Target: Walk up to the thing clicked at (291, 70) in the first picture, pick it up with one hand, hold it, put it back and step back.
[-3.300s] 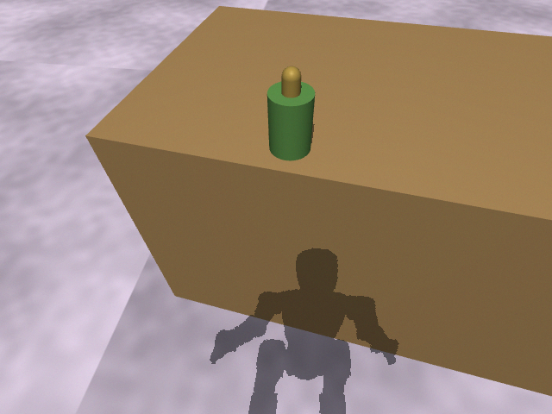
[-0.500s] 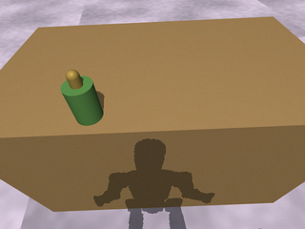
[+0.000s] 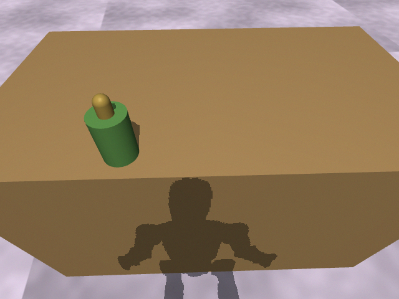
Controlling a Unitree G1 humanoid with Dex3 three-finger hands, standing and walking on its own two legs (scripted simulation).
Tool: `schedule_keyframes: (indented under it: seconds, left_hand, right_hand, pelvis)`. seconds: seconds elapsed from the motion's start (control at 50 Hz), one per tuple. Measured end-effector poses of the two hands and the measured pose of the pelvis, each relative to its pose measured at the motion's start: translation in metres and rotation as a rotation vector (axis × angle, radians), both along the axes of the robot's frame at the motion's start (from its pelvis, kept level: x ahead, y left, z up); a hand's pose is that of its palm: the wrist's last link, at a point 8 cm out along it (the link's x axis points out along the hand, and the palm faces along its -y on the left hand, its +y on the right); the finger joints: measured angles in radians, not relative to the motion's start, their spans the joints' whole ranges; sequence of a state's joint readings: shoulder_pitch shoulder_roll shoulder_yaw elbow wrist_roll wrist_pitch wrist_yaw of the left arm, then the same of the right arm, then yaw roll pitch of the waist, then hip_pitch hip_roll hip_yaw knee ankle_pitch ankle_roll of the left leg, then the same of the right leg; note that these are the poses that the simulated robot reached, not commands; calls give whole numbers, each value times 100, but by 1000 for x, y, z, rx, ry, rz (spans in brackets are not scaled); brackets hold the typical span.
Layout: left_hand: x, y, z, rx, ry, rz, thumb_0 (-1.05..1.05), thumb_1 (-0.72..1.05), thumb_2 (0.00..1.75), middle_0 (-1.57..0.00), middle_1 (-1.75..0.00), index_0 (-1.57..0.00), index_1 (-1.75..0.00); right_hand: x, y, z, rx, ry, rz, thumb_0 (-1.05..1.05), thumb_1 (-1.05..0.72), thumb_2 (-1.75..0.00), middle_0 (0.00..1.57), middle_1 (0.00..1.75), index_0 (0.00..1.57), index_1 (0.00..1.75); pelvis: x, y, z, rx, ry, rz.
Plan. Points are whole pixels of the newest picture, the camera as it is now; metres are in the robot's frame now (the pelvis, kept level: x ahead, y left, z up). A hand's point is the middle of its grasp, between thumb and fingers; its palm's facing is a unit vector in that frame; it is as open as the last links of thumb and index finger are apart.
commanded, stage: walk up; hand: left
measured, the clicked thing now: (111, 127) +0.44 +0.22 +0.11
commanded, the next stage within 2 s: stand in 0.38 s
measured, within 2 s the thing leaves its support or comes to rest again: neither
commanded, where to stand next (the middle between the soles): +0.06 +0.01 m, yaw +1 degrees
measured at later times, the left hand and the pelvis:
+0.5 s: hand out of the picture +0.08 +0.25 -0.15, palm faces +0.00 -0.94 -0.34, open 7.4 cm; pelvis +0.01 -0.01 +0.00, yaw +0 degrees
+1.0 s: hand out of the picture +0.10 +0.25 -0.15, palm faces -0.02 -0.94 -0.35, open 7.4 cm; pelvis +0.02 -0.01 +0.00, yaw +0 degrees
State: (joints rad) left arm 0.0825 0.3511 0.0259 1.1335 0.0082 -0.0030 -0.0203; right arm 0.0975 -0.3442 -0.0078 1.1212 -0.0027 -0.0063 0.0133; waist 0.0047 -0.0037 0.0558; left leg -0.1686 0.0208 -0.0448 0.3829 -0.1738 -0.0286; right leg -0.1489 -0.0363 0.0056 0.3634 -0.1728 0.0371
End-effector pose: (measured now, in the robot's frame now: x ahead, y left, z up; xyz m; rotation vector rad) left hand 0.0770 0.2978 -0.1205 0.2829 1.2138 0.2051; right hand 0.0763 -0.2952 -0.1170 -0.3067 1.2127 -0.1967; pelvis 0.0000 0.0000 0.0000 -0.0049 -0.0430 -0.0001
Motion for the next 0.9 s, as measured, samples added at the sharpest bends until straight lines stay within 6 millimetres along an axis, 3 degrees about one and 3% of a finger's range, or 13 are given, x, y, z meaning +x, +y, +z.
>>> schedule_keyframes:
  seconds: [0.3, 0.7, 0.9]
  left_hand:
    - [-4, -1, 4, 16, 15, 20, 1, 91, 90, -21, -30, -20, -30]
    - [3, -6, 2, 19, 31, -13, 1, 91, 90, -21, -30, -20, -30]
    - [14, -6, 5, 26, 13, -21, 1, 91, 90, -21, -30, -20, -30]
  right_hand:
    - [17, 0, -3, 17, -12, 13, 1, -90, -90, 20, 30, 20, 30]
    - [6, -11, -2, -2, 41, -5, 1, -90, -90, 20, 30, 20, 30]
    - [11, -11, -2, -2, 27, -6, 1, -90, -90, 20, 30, 20, 30]
  pelvis:
    - [6, -3, 1, 2, 3, 11]
    - [16, -7, 2, 6, 12, 7]
    - [20, -8, 2, 7, 6, 3]
